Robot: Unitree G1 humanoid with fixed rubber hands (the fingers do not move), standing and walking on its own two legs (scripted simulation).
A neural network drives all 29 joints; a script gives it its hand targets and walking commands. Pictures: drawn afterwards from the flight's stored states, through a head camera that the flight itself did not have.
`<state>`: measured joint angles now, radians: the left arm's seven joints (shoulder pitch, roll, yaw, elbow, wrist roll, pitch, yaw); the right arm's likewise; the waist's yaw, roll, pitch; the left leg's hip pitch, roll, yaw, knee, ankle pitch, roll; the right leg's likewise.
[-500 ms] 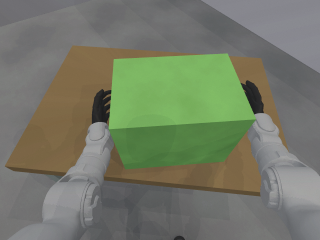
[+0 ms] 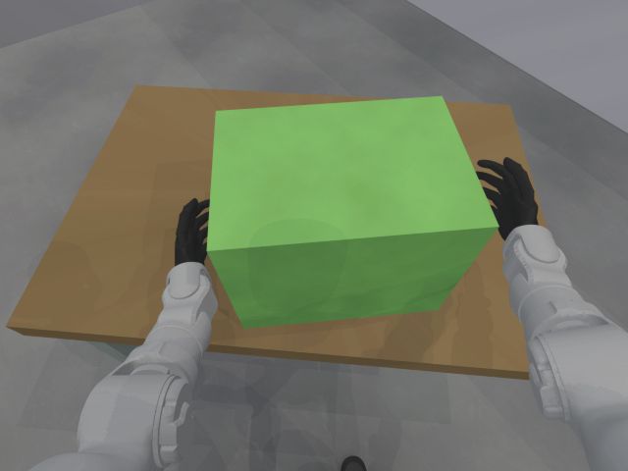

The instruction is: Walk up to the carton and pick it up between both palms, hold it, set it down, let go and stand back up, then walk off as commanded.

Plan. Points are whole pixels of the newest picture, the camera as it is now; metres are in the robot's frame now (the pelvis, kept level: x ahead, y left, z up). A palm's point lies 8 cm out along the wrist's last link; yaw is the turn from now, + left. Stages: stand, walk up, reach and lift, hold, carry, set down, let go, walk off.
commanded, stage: set down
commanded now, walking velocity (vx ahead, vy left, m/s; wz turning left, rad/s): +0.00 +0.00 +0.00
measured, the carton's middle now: (336, 219) +0.44 -0.02 +0.00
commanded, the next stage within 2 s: none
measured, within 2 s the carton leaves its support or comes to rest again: neither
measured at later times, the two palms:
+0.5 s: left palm (166, 305) +0.31 +0.20 +0.00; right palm (535, 277) +0.34 -0.28 +0.02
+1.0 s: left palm (145, 354) +0.24 +0.21 +0.00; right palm (540, 334) +0.27 -0.27 +0.00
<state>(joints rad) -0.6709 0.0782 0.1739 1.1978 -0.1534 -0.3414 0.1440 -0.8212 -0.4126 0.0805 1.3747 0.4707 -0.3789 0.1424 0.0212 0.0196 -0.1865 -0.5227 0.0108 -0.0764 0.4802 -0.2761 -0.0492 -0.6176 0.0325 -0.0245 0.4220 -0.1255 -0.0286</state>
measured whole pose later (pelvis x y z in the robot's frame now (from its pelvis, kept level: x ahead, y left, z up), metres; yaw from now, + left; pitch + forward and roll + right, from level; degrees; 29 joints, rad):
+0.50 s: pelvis -0.02 -0.01 +0.00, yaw +0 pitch +17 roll +0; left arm -0.35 0.10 0.14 0.81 -0.18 -0.29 0.12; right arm -0.51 -0.45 0.12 1.07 0.50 -0.37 0.15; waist 0.02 0.02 -0.18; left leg -0.52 0.01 -0.08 0.48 -0.25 -0.05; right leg -0.62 0.03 -0.02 0.43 -0.10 -0.04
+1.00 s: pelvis -0.03 -0.01 +0.00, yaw +0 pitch +13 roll +0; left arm -0.08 0.11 0.12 0.48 -0.16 -0.21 0.12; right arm -0.21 -0.47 0.11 0.75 0.44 -0.34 0.16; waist 0.02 0.02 -0.12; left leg -0.46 0.01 -0.07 0.48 -0.25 -0.05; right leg -0.56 0.03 -0.02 0.43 -0.10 -0.04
